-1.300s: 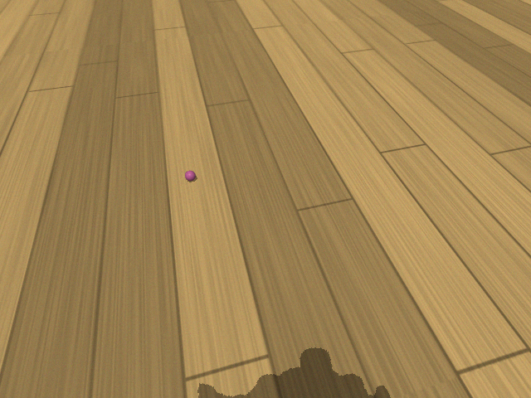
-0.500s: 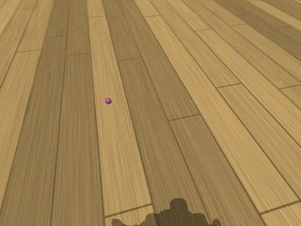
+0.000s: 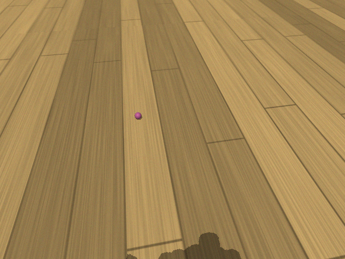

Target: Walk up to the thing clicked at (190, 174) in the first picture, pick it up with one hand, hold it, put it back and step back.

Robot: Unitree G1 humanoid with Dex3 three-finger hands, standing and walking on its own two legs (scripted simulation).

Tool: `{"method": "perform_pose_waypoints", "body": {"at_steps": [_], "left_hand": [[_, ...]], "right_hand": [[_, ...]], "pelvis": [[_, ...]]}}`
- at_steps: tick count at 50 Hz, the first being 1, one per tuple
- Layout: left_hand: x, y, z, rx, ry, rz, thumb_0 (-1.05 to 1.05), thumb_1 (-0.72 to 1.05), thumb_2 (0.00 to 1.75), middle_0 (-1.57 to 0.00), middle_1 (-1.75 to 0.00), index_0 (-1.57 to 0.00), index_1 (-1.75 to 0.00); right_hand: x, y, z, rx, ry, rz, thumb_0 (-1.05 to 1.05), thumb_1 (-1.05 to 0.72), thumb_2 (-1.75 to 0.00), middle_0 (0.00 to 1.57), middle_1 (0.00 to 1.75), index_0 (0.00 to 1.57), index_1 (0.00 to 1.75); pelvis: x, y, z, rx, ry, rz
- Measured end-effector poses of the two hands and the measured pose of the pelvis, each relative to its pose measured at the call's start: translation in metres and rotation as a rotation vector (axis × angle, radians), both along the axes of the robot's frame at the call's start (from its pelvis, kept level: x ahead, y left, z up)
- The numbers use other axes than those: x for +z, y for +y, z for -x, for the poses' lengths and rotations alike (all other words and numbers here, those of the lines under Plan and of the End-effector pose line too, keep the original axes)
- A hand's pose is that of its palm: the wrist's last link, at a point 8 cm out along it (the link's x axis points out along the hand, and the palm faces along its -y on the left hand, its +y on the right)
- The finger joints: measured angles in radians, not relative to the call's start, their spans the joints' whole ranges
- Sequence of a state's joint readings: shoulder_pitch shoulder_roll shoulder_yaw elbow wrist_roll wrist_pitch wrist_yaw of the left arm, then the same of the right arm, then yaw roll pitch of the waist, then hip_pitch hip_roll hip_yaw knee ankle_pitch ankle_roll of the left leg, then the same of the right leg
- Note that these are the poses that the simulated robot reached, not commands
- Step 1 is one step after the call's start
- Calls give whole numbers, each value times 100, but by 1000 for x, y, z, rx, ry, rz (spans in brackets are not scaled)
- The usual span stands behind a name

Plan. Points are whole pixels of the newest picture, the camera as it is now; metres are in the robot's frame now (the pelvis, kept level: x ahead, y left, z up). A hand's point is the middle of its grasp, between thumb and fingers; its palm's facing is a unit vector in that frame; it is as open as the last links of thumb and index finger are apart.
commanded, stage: walk up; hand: left
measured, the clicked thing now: (138, 115) +1.29 +0.33 -0.75
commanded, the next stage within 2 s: none
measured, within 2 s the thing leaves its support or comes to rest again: neither
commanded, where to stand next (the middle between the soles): +0.94 +0.06 m, yaw +5 degrees
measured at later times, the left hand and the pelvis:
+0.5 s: hand (65, 210) +0.27 +0.33 -0.14, palm faces -0.04 -0.94 -0.34, open 7.4 cm; pelvis +0.19 +0.06 +0.00, yaw +2 degrees
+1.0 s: hand (83, 171) +0.42 +0.33 -0.16, palm faces +0.07 -0.94 -0.33, open 7.4 cm; pelvis +0.42 +0.06 -0.02, yaw +5 degrees
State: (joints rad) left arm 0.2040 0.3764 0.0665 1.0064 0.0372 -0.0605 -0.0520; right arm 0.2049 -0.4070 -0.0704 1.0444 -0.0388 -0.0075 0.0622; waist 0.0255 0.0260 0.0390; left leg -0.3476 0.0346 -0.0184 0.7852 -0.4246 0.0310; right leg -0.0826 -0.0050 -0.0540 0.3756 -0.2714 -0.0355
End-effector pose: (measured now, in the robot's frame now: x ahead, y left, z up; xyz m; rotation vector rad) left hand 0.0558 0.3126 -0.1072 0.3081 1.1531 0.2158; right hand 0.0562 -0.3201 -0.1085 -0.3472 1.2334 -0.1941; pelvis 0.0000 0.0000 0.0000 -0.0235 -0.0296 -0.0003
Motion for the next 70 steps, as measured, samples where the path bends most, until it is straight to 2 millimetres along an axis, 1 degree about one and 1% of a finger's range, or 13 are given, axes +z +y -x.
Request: {"method": "perform_pose_waypoints", "body": {"at_steps": [5, 10, 19, 27, 30, 33, 37, 41, 47, 52, 61, 66, 70], "left_hand": [[-8, 43, 5, 42, 65, -18, 0, 90, 90, -21, -30, -21, -30], [-29, 79, -24, 48, 112, -25, 0, 90, 90, -21, -30, -20, -30], [-8, 78, -132, -34, 25, 19, 0, 91, 90, -20, -30, -20, -30], [7, 59, -242, -66, -46, 0, 0, 91, 90, -20, -30, -20, -30], [6, 49, -288, -66, -106, -29, 0, 90, 90, -21, -30, -20, -30], [9, 36, -317, -46, -174, -39, 0, 91, 90, -21, -30, -20, -30], [17, 25, -329, -10, -163, -22, 0, 90, 90, -21, -30, -20, -30], [15, 27, -332, 13, -99, -12, 0, 90, 90, -21, -30, -20, -30], [-2, 47, -339, 63, -8, 10, 0, 90, 90, -21, -30, -21, -30], [-29, 71, -368, 77, 74, 17, 0, 90, 90, -21, -30, -20, -30], [-15, 75, -469, 18, 53, 23, 0, 91, 90, -20, -30, -20, -30], [-2, 65, -530, -18, 23, 3, 0, 91, 90, -20, -30, -20, -30], [4, 52, -583, -36, -29, -40, 0, 91, 90, -20, -30, -20, -30]], "right_hand": [[12, 13, -46, 42, -43, 35, 0, -91, -90, 20, 30, 20, 30], [11, 33, -83, 39, -114, 80, 0, -91, -90, 20, 30, 20, 30], [19, 67, -107, 4, -62, 29, 0, -91, -90, 20, 30, 21, 30], [-3, 55, -162, -9, -14, -14, 0, -90, -90, 21, 30, 21, 30], [-21, 41, -197, 0, -7, -16, 0, -90, -90, 21, 30, 21, 30], [-30, 34, -241, 30, -4, -16, 0, -91, -90, 20, 30, 21, 30], [-21, 33, -307, 84, -59, -27, 1, -91, -90, 20, 30, 20, 30], [-5, 36, -366, 132, -109, -26, 0, -91, -90, 20, 30, 20, 30], [10, 49, -442, 187, -120, 13, 0, -91, -90, 20, 30, 20, 30], [12, 65, -500, 195, -187, 62, 0, -91, -90, 20, 30, 20, 30], [25, 73, -534, 126, -167, 43, 0, -91, -90, 20, 30, 21, 30], [13, 56, -550, 95, -122, 20, 0, -90, -90, 21, 30, 21, 30], [-10, 33, -573, 69, -89, 0, 0, -90, -90, 21, 30, 21, 30]], "pelvis": [[-6, 23, -30, 30, -6, 11], [-22, 52, -64, 36, -18, -20], [-1, 64, -132, 37, -23, -37], [-7, 52, -211, 47, -18, -47], [-20, 38, -247, 59, -17, -42], [-24, 29, -271, 77, -33, -29], [-14, 27, -302, 81, -36, -24], [-6, 29, -335, 84, -23, -13], [-9, 42, -390, 93, -11, 5], [-24, 63, -438, 83, -10, -20], [-7, 64, -507, 64, -16, -32], [-7, 53, -546, 59, -14, -43], [-19, 35, -584, 60, -14, -55]]}}
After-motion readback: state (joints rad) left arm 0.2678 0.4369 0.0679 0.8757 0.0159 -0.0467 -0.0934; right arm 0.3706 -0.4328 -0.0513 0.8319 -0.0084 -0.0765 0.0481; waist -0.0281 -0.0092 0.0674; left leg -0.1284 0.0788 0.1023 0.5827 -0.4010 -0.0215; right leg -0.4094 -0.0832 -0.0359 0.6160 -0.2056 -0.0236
